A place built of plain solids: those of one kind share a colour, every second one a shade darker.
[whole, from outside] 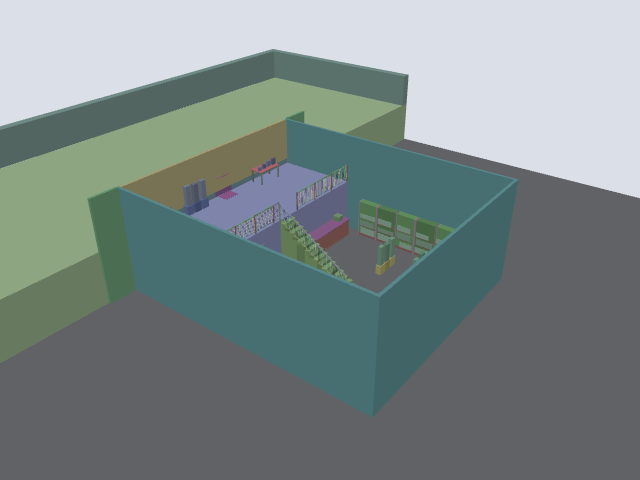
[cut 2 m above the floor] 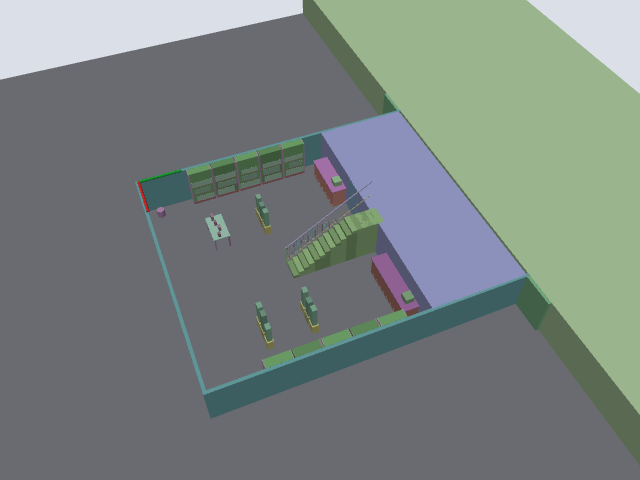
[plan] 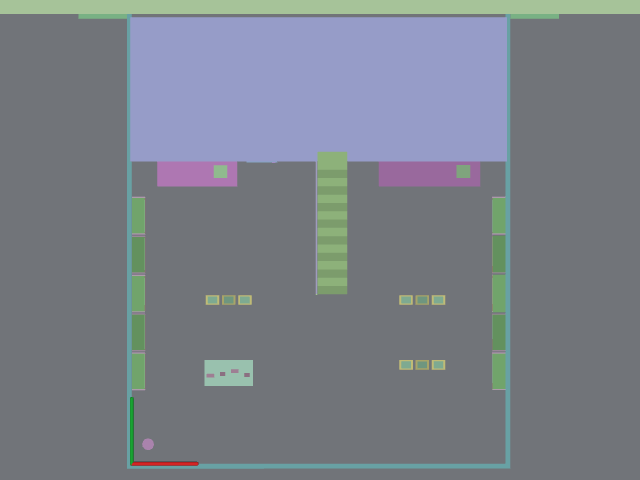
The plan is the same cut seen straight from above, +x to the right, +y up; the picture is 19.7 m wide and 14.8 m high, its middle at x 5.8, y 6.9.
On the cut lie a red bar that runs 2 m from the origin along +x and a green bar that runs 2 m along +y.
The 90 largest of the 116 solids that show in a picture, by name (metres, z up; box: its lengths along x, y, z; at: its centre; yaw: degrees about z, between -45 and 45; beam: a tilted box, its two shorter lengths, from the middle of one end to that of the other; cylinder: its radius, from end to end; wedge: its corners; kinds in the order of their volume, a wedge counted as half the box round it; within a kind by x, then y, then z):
{
 "street_ground_1": {"box": [39.8, 12.65, 2.87], "at": [5.76, 20.2, 1.39]},
 "upper_1": {"box": [11.62, 4.45, 2.87], "at": [5.76, 11.54, 1.39]},
 "street_hedge_1": {"box": [39.8, 0.6, 2.2], "at": [5.76, 26.82, 3.92]},
 "street_hedge_2": {"box": [0.6, 12.65, 2.2], "at": [25.36, 20.2, 3.92]},
 "wall_1": {"box": [0.15, 14.02, 5.56], "at": [-0.07, 6.86, 2.73]},
 "wall_2": {"box": [4.23, 0.15, 5.56], "at": [1.97, -0.07, 2.73]},
 "wall_3": {"box": [1.5, 0.15, 5.56], "at": [4.53, -0.07, 2.73]},
 "wall_4": {"box": [6.69, 0.15, 5.56], "at": [8.32, -0.07, 2.73]},
 "wall_5": {"box": [0.15, 14.02, 5.56], "at": [11.6, 6.86, 2.73]},
 "stair_step_1": {"box": [0.92, 0.51, 0.22], "at": [6.18, 5.48, 0.06]},
 "stair_step_2": {"box": [0.92, 0.51, 0.38], "at": [6.18, 5.74, 0.14]},
 "stair_step_3": {"box": [0.92, 0.51, 0.55], "at": [6.18, 5.99, 0.22]},
 "stair_step_4": {"box": [0.92, 0.51, 0.71], "at": [6.18, 6.25, 0.31]},
 "stair_step_5": {"box": [0.92, 0.51, 0.88], "at": [6.18, 6.5, 0.39]},
 "stair_step_6": {"box": [0.92, 0.51, 1.05], "at": [6.18, 6.76, 0.47]},
 "stair_step_7": {"box": [0.92, 0.51, 1.21], "at": [6.18, 7.02, 0.56]},
 "stair_step_8": {"box": [0.92, 0.51, 1.38], "at": [6.18, 7.27, 0.64]},
 "stair_step_9": {"box": [0.92, 0.51, 1.54], "at": [6.18, 7.53, 0.72]},
 "stair_step_10": {"box": [0.92, 0.51, 1.71], "at": [6.18, 7.78, 0.81]},
 "stair_step_11": {"box": [0.92, 0.51, 1.88], "at": [6.18, 8.04, 0.89]},
 "stair_step_12": {"box": [0.92, 0.51, 2.04], "at": [6.18, 8.3, 0.97]},
 "stair_step_13": {"box": [0.92, 0.51, 2.21], "at": [6.18, 8.55, 1.05]},
 "stair_step_14": {"box": [0.92, 0.51, 2.37], "at": [6.18, 8.81, 1.14]},
 "stair_step_15": {"box": [0.92, 0.51, 2.54], "at": [6.18, 9.06, 1.22]},
 "stair_step_16": {"box": [0.92, 0.56, 2.71], "at": [6.18, 9.34, 1.3]},
 "shelves_body_1": {"box": [0.4, 1.16, 2.1], "at": [0.2, 2.85, 1.0]},
 "shelves_body_2": {"box": [0.4, 1.16, 2.1], "at": [0.2, 4.05, 1.0]},
 "shelves_body_3": {"box": [0.4, 1.16, 2.1], "at": [0.2, 5.25, 1.0]},
 "shelves_body_4": {"box": [0.4, 1.16, 2.1], "at": [0.2, 6.45, 1.0]},
 "shelves_body_5": {"box": [0.4, 1.16, 2.1], "at": [0.2, 7.65, 1.0]},
 "shelves_body_6": {"box": [0.4, 1.16, 2.1], "at": [11.32, 2.85, 1.0]},
 "shelves_body_7": {"box": [0.4, 1.16, 2.1], "at": [11.32, 4.05, 1.0]},
 "shelves_body_8": {"box": [0.4, 1.16, 2.1], "at": [11.32, 5.25, 1.0]},
 "shelves_body_9": {"box": [0.4, 1.16, 2.1], "at": [11.32, 6.45, 1.0]},
 "shelves_body_10": {"box": [0.4, 1.16, 2.1], "at": [11.32, 7.65, 1.0]},
 "window_wall_1": {"box": [5.58, 0.15, 2.69], "at": [2.79, 13.79, 4.17]},
 "window_wall_2": {"box": [1.2, 0.15, 2.69], "at": [6.18, 13.79, 4.17]},
 "window_wall_3": {"box": [4.74, 0.15, 2.69], "at": [9.15, 13.79, 4.17]},
 "counter_1": {"box": [2.43, 0.7, 1.05], "at": [2.02, 8.96, 0.47]},
 "counter_2": {"box": [3.09, 0.7, 1.05], "at": [9.18, 8.96, 0.47]},
 "shelves_goods_1": {"box": [0.41, 0.81, 0.32], "at": [0.2, 2.81, 0.77]},
 "shelves_goods_2": {"box": [0.41, 1.04, 0.32], "at": [0.2, 2.85, 1.25]},
 "shelves_goods_3": {"box": [0.41, 0.9, 0.32], "at": [0.2, 2.91, 0.29]},
 "shelves_goods_4": {"box": [0.41, 0.88, 0.39], "at": [0.2, 3.98, 0.32]},
 "shelves_goods_5": {"box": [0.41, 1.06, 0.36], "at": [0.2, 4.05, 1.27]},
 "shelves_goods_6": {"box": [0.41, 0.97, 0.35], "at": [0.2, 4.09, 0.79]},
 "shelves_goods_7": {"box": [0.41, 1.06, 0.34], "at": [0.2, 5.25, 0.3]},
 "shelves_goods_8": {"box": [0.41, 0.84, 0.33], "at": [0.2, 5.26, 0.78]},
 "shelves_goods_9": {"box": [0.41, 0.83, 0.27], "at": [0.2, 5.3, 1.23]},
 "shelves_goods_10": {"box": [0.41, 0.9, 0.39], "at": [0.2, 6.42, 0.81]},
 "shelves_goods_11": {"box": [0.41, 1.0, 0.28], "at": [0.2, 6.48, 1.23]},
 "shelves_goods_12": {"box": [0.41, 0.94, 0.36], "at": [0.2, 6.49, 0.31]},
 "shelves_goods_13": {"box": [0.41, 1.01, 0.28], "at": [0.2, 7.64, 1.23]},
 "shelves_goods_14": {"box": [0.41, 0.97, 0.37], "at": [0.2, 7.68, 0.32]},
 "shelves_goods_15": {"box": [0.41, 0.75, 0.32], "at": [0.2, 7.74, 0.77]},
 "shelves_goods_16": {"box": [0.41, 0.98, 0.36], "at": [11.32, 4.06, 0.79]},
 "shelves_goods_17": {"box": [0.41, 0.76, 0.26], "at": [11.32, 4.2, 1.22]},
 "shelves_goods_18": {"box": [0.41, 0.76, 0.31], "at": [11.32, 5.15, 0.28]},
 "shelves_goods_19": {"box": [0.41, 0.83, 0.38], "at": [11.32, 5.31, 0.8]},
 "shelves_goods_20": {"box": [0.41, 0.81, 0.33], "at": [11.32, 5.33, 1.25]},
 "shelves_goods_21": {"box": [0.41, 1.0, 0.38], "at": [11.32, 6.44, 0.32]},
 "shelves_goods_22": {"box": [0.41, 1.02, 0.25], "at": [11.32, 6.44, 0.73]},
 "shelves_goods_23": {"box": [0.41, 0.87, 0.34], "at": [11.32, 6.53, 1.26]},
 "shelves_goods_24": {"box": [0.41, 0.94, 0.39], "at": [11.32, 7.62, 0.33]},
 "shelves_goods_25": {"box": [0.41, 0.98, 0.28], "at": [11.32, 7.63, 1.23]},
 "shelves_goods_26": {"box": [0.41, 0.93, 0.32], "at": [11.32, 7.68, 0.77]},
 "hull_return_1": {"box": [1.5, 0.15, 5.56], "at": [-0.9, 13.79, 2.78]},
 "hull_return_2": {"box": [1.5, 0.15, 5.56], "at": [12.42, 13.79, 2.78]},
 "case_base_1": {"box": [0.42, 0.3, 0.55], "at": [2.48, 5.05, 0.23]},
 "case_base_2": {"box": [0.42, 0.3, 0.55], "at": [2.98, 5.05, 0.23]},
 "case_base_3": {"box": [0.42, 0.3, 0.55], "at": [3.48, 5.05, 0.23]},
 "case_base_4": {"box": [0.42, 0.3, 0.55], "at": [8.46, 3.05, 0.23]},
 "case_base_5": {"box": [0.42, 0.3, 0.55], "at": [8.46, 5.05, 0.23]},
 "case_base_6": {"box": [0.42, 0.3, 0.55], "at": [8.96, 3.05, 0.23]},
 "case_base_7": {"box": [0.42, 0.3, 0.55], "at": [9.46, 3.05, 0.23]},
 "case_trunk_1": {"box": [0.3, 0.22, 1.13], "at": [8.46, 3.05, 1.01]},
 "case_trunk_2": {"box": [0.3, 0.22, 1.13], "at": [8.46, 5.05, 1.01]},
 "case_trunk_3": {"box": [0.3, 0.22, 1.23], "at": [8.96, 3.05, 1.06]},
 "case_trunk_4": {"box": [0.3, 0.22, 1.05], "at": [8.96, 5.05, 0.97]},
 "case_trunk_5": {"box": [0.3, 0.22, 1.14], "at": [9.46, 5.05, 1.02]},
 "shelves_shelf_1": {"box": [0.41, 1.1, 0.18], "at": [0.21, 2.85, 0.04]},
 "shelves_shelf_2": {"box": [0.41, 1.1, 0.18], "at": [0.21, 4.05, 0.04]},
 "shelves_shelf_3": {"box": [0.41, 1.1, 0.18], "at": [0.21, 6.45, 0.04]},
 "stair_guard_rail_1": {"wedge": [[5.67, 5.22, 1.07], [5.67, 5.22, 1.12], [5.67, 9.32, 3.72], [5.67, 9.32, 3.78], [5.72, 5.22, 1.07], [5.72, 5.22, 1.12], [5.72, 9.32, 3.72], [5.72, 9.32, 3.78]]},
 "counter_top_1": {"box": [2.47, 0.78, 0.04], "at": [2.02, 8.94, 1.02]},
 "counter_top_2": {"box": [3.13, 0.78, 0.04], "at": [9.18, 8.94, 1.02]},
 "back_stallriser_1": {"box": [5.58, 0.05, 0.3], "at": [2.79, 13.74, 2.97]},
 "back_stallriser_2": {"box": [4.74, 0.05, 0.3], "at": [9.15, 13.74, 2.97]},
 "stair_guard_low_1": {"wedge": [[5.68, 5.22, 0.23], [5.68, 5.22, 0.26], [5.68, 9.32, 2.89], [5.68, 9.32, 2.92], [5.71, 5.22, 0.23], [5.71, 5.22, 0.26], [5.71, 9.32, 2.89], [5.71, 9.32, 2.92]]},
 "upper_case_trunk_1": {"box": [0.3, 0.22, 1.06], "at": [3.45, 13.41, 3.85]}
}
